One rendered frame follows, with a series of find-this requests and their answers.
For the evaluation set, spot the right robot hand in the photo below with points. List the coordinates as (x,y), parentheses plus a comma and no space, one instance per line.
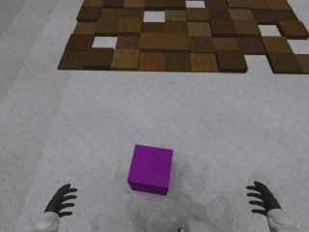
(269,202)

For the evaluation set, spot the carton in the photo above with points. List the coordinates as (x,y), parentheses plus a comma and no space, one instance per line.
(150,169)

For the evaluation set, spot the right robot thigh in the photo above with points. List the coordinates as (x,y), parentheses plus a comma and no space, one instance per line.
(195,226)

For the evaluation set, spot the left robot forearm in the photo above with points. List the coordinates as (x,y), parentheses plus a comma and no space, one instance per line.
(45,222)

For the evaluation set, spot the left robot hand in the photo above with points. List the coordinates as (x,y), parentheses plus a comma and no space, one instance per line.
(55,205)

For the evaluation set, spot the right robot forearm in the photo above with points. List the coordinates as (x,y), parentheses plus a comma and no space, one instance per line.
(279,220)

